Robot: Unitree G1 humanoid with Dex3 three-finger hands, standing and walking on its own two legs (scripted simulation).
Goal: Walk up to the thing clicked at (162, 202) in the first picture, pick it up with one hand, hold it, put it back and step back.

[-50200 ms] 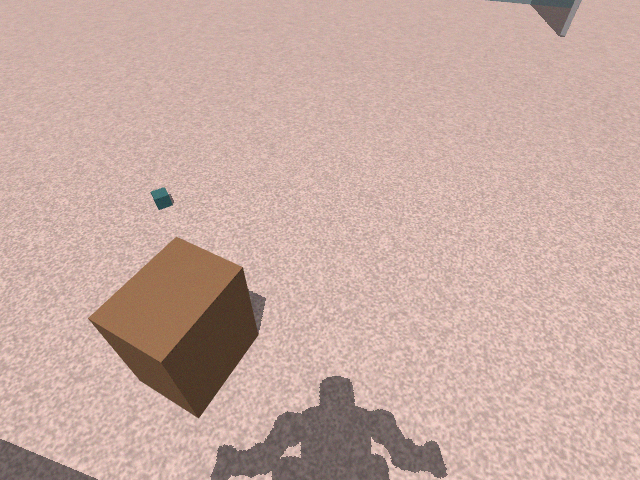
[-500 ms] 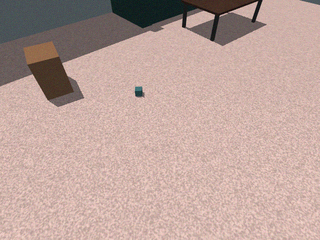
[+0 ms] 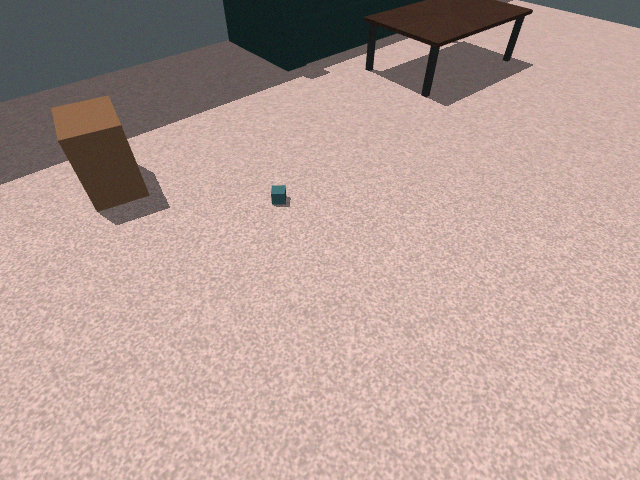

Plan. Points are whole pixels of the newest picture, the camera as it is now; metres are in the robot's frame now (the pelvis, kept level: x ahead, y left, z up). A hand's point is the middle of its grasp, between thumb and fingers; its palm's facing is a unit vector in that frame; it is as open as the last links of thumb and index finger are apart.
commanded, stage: walk up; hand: left
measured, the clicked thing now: (278, 194) +1.52 +0.20 -0.74
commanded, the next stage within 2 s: none
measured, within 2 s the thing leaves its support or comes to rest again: neither
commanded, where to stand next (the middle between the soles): +1.07 -0.02 m, yaw -2 degrees
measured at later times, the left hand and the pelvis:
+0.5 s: hand out of the picture +0.19 +0.30 -0.18, palm faces +0.01 -0.93 -0.36, open 7.4 cm; pelvis +0.18 +0.01 -0.03, yaw +0 degrees
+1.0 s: hand (184, 308) +0.44 +0.25 -0.12, palm faces +0.00 -0.89 -0.46, open 7.3 cm; pelvis +0.39 -0.04 -0.01, yaw -2 degrees
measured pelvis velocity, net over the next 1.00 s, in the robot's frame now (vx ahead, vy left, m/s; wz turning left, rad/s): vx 0.39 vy -0.04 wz -0.04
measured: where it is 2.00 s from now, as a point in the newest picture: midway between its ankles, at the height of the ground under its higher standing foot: (330, 325)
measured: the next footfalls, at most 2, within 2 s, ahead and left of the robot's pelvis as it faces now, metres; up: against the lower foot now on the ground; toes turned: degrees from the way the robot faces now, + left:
left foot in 0.42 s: +0.34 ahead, +0.12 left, +0.00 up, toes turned +3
right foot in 0.88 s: +0.45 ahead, -0.16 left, +0.00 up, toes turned -7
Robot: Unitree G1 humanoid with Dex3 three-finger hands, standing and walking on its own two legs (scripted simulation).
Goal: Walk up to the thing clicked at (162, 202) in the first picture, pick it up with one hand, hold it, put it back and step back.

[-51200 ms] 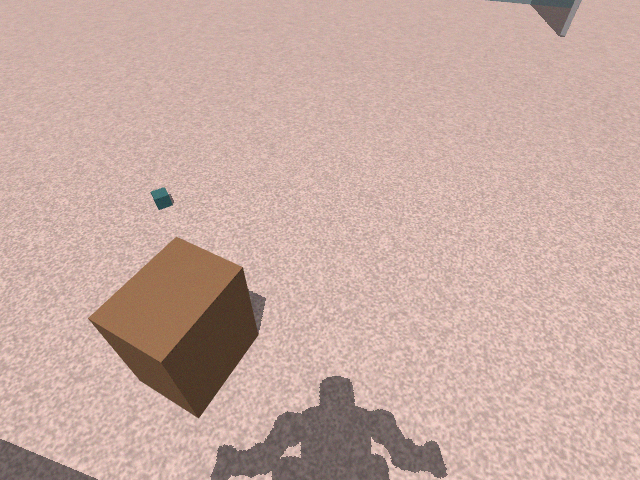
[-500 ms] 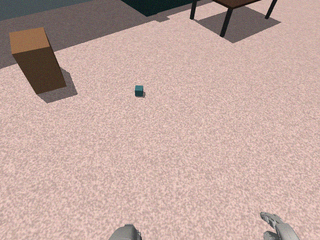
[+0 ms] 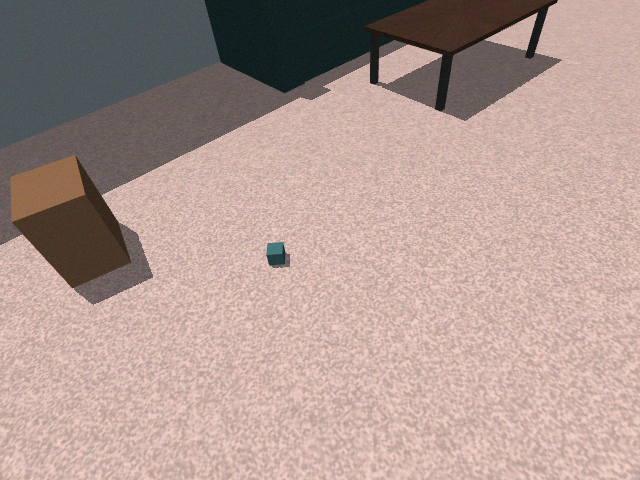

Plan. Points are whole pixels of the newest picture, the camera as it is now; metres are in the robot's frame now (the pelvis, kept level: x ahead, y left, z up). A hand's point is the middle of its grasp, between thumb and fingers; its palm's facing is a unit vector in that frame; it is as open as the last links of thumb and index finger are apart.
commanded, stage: walk up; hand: left
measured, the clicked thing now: (276, 253) +1.12 +0.28 -0.73
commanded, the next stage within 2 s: none
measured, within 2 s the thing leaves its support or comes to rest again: neither
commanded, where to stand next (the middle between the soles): +0.68 +0.04 m, yaw +1 degrees
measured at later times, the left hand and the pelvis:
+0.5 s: hand (140, 427) +0.25 +0.32 -0.14, palm faces +0.00 -0.95 -0.33, open 7.4 cm; pelvis +0.21 +0.05 +0.01, yaw +2 degrees
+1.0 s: hand (193, 299) +0.46 +0.27 -0.10, palm faces +0.00 -0.91 -0.41, open 7.3 cm; pelvis +0.39 +0.00 +0.01, yaw +0 degrees
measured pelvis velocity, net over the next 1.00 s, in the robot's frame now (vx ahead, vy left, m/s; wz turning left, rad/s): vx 0.39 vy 0.00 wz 0.00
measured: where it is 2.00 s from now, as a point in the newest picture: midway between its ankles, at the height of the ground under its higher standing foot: (333, 362)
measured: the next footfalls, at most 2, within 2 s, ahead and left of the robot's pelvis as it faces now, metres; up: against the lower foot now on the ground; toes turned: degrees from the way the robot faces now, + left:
left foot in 0.30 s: +0.28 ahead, +0.15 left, +0.00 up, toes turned +6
right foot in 0.78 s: +0.47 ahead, -0.11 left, +0.00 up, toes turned -3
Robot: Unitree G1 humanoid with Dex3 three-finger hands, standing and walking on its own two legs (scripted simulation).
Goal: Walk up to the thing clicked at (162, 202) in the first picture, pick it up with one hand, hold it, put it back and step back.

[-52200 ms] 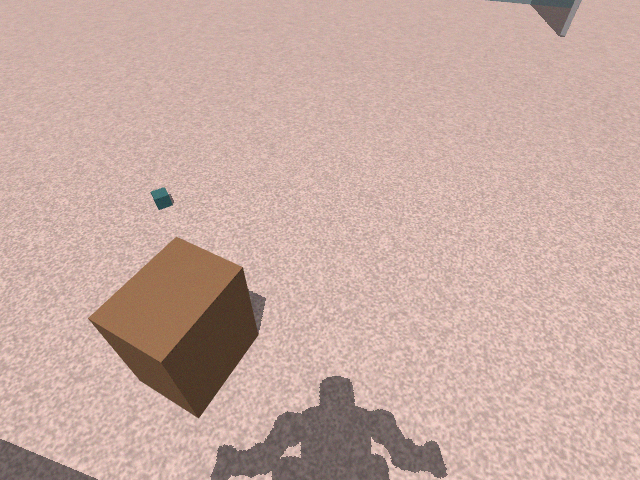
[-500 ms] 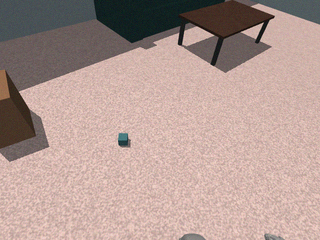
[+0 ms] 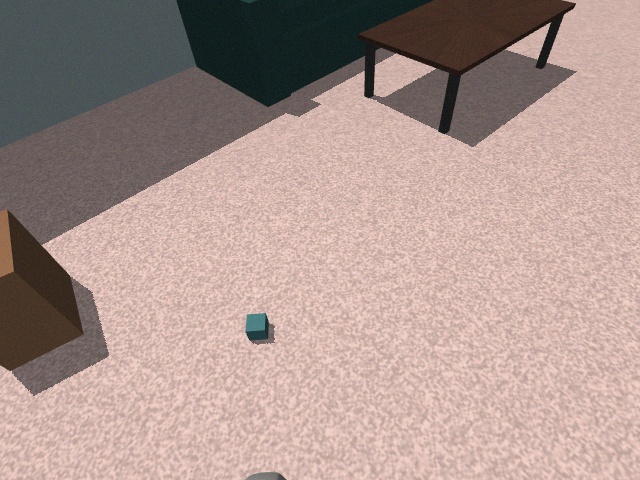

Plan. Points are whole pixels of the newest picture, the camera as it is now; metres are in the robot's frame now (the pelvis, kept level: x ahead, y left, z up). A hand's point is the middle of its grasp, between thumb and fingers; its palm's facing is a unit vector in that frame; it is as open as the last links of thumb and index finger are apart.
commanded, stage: walk up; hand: left
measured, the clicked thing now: (257, 326) +0.73 +0.28 -0.74
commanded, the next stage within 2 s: none
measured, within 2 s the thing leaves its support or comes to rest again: neither
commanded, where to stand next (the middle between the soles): +0.29 +0.04 m, yaw +1 degrees
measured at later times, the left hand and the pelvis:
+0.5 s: hand (116, 453) +0.21 +0.33 -0.16, palm faces -0.04 -0.95 -0.32, open 7.3 cm; pelvis +0.16 +0.06 +0.00, yaw +1 degrees
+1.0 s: hand (180, 357) +0.35 +0.26 -0.15, palm faces -0.03 -0.94 -0.34, open 7.3 cm; pelvis +0.21 +0.03 -0.01, yaw +0 degrees
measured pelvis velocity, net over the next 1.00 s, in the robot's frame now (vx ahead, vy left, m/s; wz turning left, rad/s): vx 0.21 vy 0.03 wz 0.01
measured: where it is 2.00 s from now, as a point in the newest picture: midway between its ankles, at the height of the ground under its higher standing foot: outside the picture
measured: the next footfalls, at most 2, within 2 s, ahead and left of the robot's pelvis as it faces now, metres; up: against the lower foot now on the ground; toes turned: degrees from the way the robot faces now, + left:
left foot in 0.22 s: +0.21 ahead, +0.15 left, +0.00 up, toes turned +6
right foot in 0.70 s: +0.34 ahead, -0.07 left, +0.00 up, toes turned -2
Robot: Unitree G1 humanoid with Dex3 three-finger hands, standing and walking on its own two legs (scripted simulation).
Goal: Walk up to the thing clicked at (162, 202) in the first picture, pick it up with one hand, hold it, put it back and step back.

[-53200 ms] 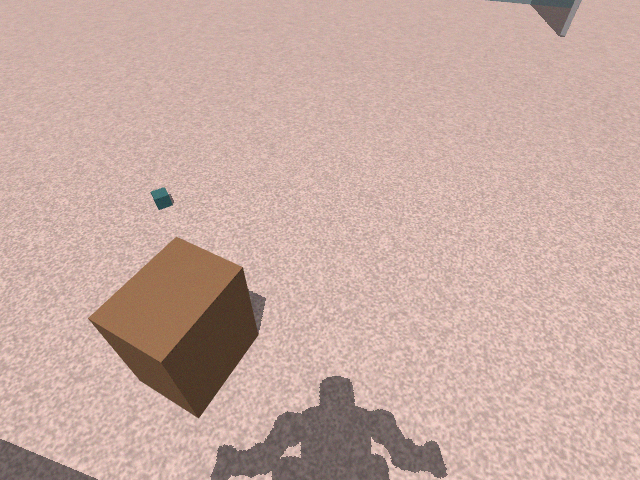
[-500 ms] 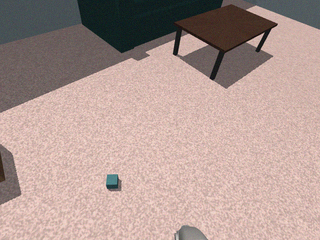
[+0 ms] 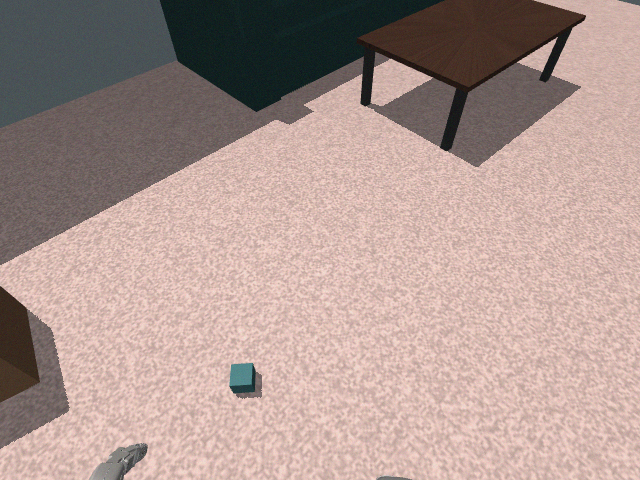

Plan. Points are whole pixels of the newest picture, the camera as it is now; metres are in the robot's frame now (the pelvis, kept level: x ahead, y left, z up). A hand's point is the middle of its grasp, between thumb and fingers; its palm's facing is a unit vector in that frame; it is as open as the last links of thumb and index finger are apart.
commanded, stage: walk up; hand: left
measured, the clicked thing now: (243, 378) +0.52 +0.25 -0.73
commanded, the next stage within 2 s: none
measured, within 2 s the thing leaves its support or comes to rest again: neither
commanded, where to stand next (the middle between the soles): +0.08 +0.01 m, yaw +0 degrees
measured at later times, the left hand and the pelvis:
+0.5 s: hand out of the picture +0.05 +0.26 -0.14, palm faces +0.05 -0.94 -0.34, open 7.4 cm; pelvis +0.02 +0.00 +0.02, yaw +1 degrees
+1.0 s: hand out of the picture +0.12 +0.24 -0.13, palm faces +0.03 -0.95 -0.32, open 7.3 cm; pelvis +0.03 -0.01 +0.02, yaw +1 degrees
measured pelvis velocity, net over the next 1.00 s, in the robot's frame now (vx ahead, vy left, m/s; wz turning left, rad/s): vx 0.03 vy -0.01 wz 0.02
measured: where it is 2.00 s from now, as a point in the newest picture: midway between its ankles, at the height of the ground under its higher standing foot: outside the picture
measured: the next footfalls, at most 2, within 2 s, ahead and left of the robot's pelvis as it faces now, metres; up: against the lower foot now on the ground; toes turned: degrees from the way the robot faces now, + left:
left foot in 0.02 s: +0.05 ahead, +0.13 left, +0.00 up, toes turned +0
left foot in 1.90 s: -0.03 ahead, +0.13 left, +0.00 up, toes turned +2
